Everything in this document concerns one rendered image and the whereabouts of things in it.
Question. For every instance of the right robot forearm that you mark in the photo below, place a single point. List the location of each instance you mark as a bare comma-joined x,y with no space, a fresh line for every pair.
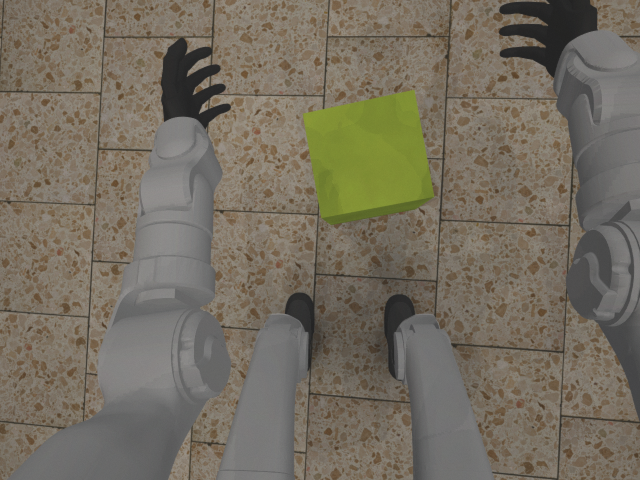
597,82

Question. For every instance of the left robot foot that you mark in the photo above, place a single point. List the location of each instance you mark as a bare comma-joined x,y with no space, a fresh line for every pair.
300,306

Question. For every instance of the right robot hand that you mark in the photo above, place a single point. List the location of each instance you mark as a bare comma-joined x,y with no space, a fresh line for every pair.
566,19

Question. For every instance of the right robot upper arm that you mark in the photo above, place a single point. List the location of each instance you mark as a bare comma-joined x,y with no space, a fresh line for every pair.
603,284

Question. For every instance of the robot left thigh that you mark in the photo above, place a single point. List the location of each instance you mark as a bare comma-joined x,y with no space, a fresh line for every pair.
260,444

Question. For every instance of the left robot forearm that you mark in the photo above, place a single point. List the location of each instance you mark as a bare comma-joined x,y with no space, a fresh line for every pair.
171,268

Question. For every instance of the carton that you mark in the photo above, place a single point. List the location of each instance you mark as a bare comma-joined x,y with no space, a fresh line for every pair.
368,158

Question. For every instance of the left robot hand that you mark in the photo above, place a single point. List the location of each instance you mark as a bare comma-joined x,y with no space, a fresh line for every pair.
178,88

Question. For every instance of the left robot upper arm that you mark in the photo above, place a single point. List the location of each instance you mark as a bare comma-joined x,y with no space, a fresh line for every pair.
156,372

